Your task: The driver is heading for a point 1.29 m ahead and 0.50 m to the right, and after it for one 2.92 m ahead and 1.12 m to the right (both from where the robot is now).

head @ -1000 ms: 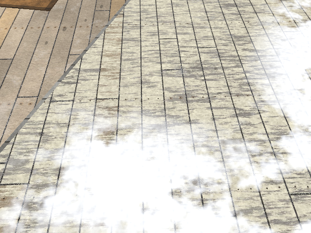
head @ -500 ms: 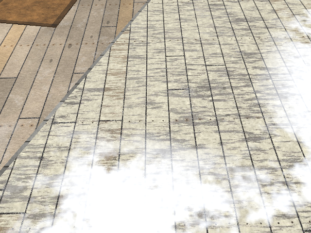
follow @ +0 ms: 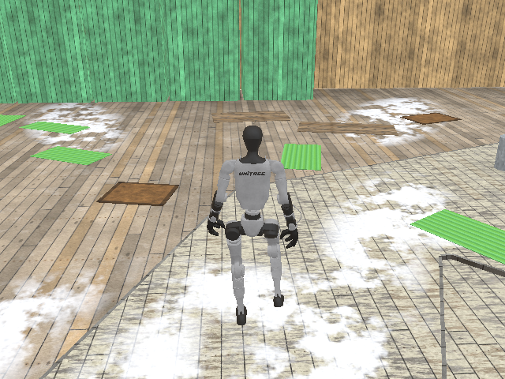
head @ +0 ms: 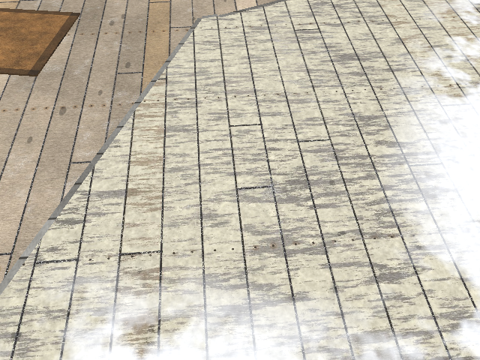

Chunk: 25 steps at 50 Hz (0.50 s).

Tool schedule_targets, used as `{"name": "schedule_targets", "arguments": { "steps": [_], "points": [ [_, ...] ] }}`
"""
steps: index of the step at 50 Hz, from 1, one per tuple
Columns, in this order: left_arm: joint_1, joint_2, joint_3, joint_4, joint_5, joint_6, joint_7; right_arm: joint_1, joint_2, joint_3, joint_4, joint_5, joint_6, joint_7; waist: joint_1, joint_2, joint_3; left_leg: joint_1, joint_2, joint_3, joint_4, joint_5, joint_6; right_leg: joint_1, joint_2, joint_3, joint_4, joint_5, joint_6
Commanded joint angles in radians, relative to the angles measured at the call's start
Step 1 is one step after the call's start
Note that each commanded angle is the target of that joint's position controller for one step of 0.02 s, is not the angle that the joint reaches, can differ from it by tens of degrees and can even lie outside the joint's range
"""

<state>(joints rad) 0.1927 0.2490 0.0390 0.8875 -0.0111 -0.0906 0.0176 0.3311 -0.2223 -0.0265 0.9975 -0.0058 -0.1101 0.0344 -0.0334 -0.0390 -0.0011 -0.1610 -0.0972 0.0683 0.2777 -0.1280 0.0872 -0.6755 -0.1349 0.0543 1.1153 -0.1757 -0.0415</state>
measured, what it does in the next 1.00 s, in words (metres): walks ahead: right foot, then left foot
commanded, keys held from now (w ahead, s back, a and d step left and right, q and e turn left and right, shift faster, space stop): w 0.66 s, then w+e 0.34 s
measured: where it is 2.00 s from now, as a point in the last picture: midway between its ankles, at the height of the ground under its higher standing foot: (299, 212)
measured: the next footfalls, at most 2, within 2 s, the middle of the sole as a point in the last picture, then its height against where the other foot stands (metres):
right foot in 0.30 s outside the picture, level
left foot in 0.86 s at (217, 316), level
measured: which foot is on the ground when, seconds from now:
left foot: down 0.00-0.32, up 0.34-0.84, down 0.86-1.00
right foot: up 0.00-0.28, down 0.30-0.86, up 0.88-1.00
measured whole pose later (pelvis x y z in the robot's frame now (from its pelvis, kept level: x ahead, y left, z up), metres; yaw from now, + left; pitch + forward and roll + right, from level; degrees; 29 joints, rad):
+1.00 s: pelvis +0.55 -0.02 -0.01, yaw -7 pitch +2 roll +1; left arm 0.33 0.26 0.06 0.94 -0.03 -0.07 0.01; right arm 0.16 -0.24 -0.06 0.89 -0.01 -0.12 0.02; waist 0.00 -0.04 0.02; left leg -0.33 0.00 0.10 0.45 -0.15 0.04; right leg -0.45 -0.05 0.05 1.19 -0.36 -0.05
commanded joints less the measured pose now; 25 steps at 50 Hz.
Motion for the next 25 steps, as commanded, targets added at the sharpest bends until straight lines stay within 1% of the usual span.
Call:
{"name": "schedule_targets", "arguments": {
  "steps": [1,3,5,8,10,11,12,13,14,15,16,17,18,19,20,21,22,23,24,25],
  "points": [
    [0.020,0.047,0.014,-0.044,0.011,0.001,0.004,-0.034,-0.139,-0.023,-0.057,0.003,-0.014,-0.021,0.041,0.065,0.058,-0.083,0.289,-0.216,-0.194,0.074,0.170,-0.035,-0.037,0.006,-0.147,0.161,0.025],
    [-0.061,0.038,0.011,-0.066,0.007,-0.006,-0.001,0.006,-0.148,-0.024,-0.050,0.010,-0.007,-0.030,0.012,0.069,0.056,-0.038,0.276,-0.186,-0.188,0.095,0.144,-0.028,-0.017,-0.012,-0.301,0.250,0.027],
    [-0.134,0.030,0.007,-0.084,0.001,-0.010,-0.009,0.045,-0.160,-0.027,-0.039,0.018,-0.002,-0.034,-0.016,0.076,0.061,-0.001,0.271,-0.162,-0.180,0.089,0.127,0.004,0.012,-0.037,-0.417,0.291,0.033],
    [-0.219,0.031,0.002,-0.113,-0.008,-0.014,-0.027,0.098,-0.167,-0.030,-0.017,0.025,0.010,-0.035,-0.048,0.086,0.081,0.089,0.300,-0.165,-0.145,0.072,0.123,0.005,0.032,-0.047,-0.514,0.260,0.032],
    [-0.252,0.040,0.001,-0.134,-0.011,-0.020,-0.041,0.114,-0.170,-0.033,-0.007,0.025,0.020,-0.037,-0.049,0.092,0.090,0.158,0.333,-0.178,-0.105,0.080,0.115,0.000,0.041,-0.043,-0.562,0.196,0.013],
    [-0.250,0.049,0.003,-0.141,-0.012,-0.025,-0.047,0.111,-0.175,-0.036,-0.006,0.026,0.025,-0.039,-0.039,0.097,0.086,0.183,0.347,-0.185,-0.081,0.099,0.108,0.018,0.047,-0.045,-0.582,0.155,-0.001],
    [-0.225,0.063,0.008,-0.140,-0.011,-0.029,-0.051,0.102,-0.183,-0.040,-0.006,0.026,0.030,-0.040,-0.020,0.107,0.073,0.198,0.355,-0.189,-0.049,0.148,0.098,0.063,0.059,-0.053,-0.602,0.116,-0.015],
    [-0.168,0.083,0.018,-0.129,-0.011,-0.033,-0.052,0.080,-0.191,-0.042,-0.011,0.026,0.035,-0.040,0.018,0.120,0.041,0.199,0.348,-0.178,0.015,0.279,0.085,0.157,0.085,-0.075,-0.620,0.089,-0.033],
    [-0.037,0.119,0.040,-0.089,-0.009,-0.035,-0.049,0.060,-0.181,-0.037,-0.018,0.021,0.040,-0.040,0.086,0.113,-0.034,0.177,0.301,-0.137,0.169,0.446,0.063,0.331,0.121,-0.103,-0.641,0.084,-0.058],
    [0.169,0.189,0.067,-0.037,-0.003,-0.037,-0.041,0.048,-0.145,-0.021,-0.039,0.008,0.040,-0.039,0.166,0.068,-0.179,0.030,0.243,-0.084,0.434,0.408,0.027,0.631,0.039,-0.013,-0.609,0.111,-0.113],
    [0.309,0.303,0.095,-0.009,0.015,-0.028,-0.038,0.153,-0.031,0.014,-0.056,0.005,0.019,-0.029,0.151,-0.176,-0.334,-0.400,0.076,-0.014,0.850,0.022,-0.054,1.053,-0.218,0.422,-0.658,-0.003,-0.269],
    [0.323,0.230,0.074,-0.004,0.012,-0.026,-0.041,0.158,-0.057,0.011,-0.040,0.020,-0.010,-0.024,0.154,-0.218,-0.404,-0.550,0.045,-0.170,1.019,-0.418,-0.045,1.099,-0.279,0.694,-0.806,-0.085,-0.307],
    [0.231,0.166,0.052,-0.018,0.006,-0.028,-0.041,0.064,-0.157,-0.016,-0.066,0.048,-0.025,-0.020,0.136,-0.151,-0.249,-0.637,0.110,-0.191,1.082,-0.365,-0.021,0.973,-0.245,0.557,-0.817,-0.096,-0.247],
    [0.129,0.129,0.039,-0.043,0.004,-0.026,-0.041,-0.007,-0.167,-0.019,-0.087,0.050,-0.028,-0.024,0.106,-0.079,-0.156,-0.621,0.169,-0.158,1.051,-0.266,-0.013,0.818,-0.206,0.405,-0.836,-0.025,-0.212],
    [0.059,0.097,0.028,-0.054,0.007,-0.025,-0.046,-0.043,-0.154,-0.023,-0.092,0.036,-0.021,-0.030,0.076,-0.017,-0.087,-0.579,0.204,-0.141,0.985,-0.192,-0.018,0.677,-0.161,0.304,-0.876,0.047,-0.194],
    [0.027,0.072,0.020,-0.055,0.014,-0.028,-0.051,-0.033,-0.138,-0.029,-0.090,0.025,-0.006,-0.036,0.041,-0.028,-0.053,-0.515,0.235,-0.144,0.922,-0.142,-0.021,0.585,-0.119,0.226,-0.912,0.088,-0.174],
    [0.024,0.064,0.018,-0.045,0.017,-0.029,-0.055,-0.010,-0.112,-0.027,-0.083,0.023,0.009,-0.037,0.022,-0.043,-0.040,-0.466,0.241,-0.139,0.894,-0.114,-0.027,0.530,-0.095,0.183,-0.941,0.112,-0.171],
    [0.042,0.070,0.021,-0.032,0.016,-0.032,-0.056,0.007,-0.091,-0.026,-0.077,0.021,0.021,-0.038,0.012,-0.040,-0.032,-0.450,0.241,-0.128,0.877,-0.097,-0.034,0.503,-0.084,0.148,-0.958,0.163,-0.180],
    [0.061,0.084,0.024,-0.019,0.016,-0.035,-0.053,0.002,-0.087,-0.027,-0.081,0.020,0.028,-0.040,0.005,-0.033,-0.018,-0.464,0.243,-0.124,0.853,-0.071,-0.042,0.494,-0.079,0.118,-0.970,0.213,-0.187],
    [0.080,0.099,0.028,-0.008,0.017,-0.036,-0.048,-0.026,-0.091,-0.030,-0.093,0.017,0.031,-0.042,0.006,-0.024,-0.005,-0.496,0.245,-0.123,0.815,-0.034,-0.049,0.499,-0.078,0.098,-0.979,0.252,-0.191]
  ]
}}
